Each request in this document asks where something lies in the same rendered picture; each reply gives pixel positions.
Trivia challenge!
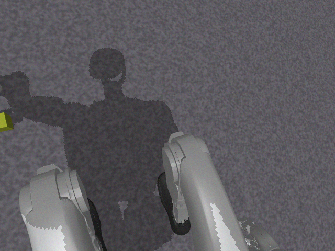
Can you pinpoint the cube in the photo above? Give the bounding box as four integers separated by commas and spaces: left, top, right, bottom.
0, 112, 14, 132

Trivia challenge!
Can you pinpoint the right robot foot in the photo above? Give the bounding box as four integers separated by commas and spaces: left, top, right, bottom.
157, 172, 191, 235

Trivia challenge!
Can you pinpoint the left robot foot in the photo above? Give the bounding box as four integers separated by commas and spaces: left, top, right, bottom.
88, 198, 107, 251

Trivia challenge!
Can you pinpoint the right robot hand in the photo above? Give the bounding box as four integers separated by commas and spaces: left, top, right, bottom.
237, 217, 281, 251

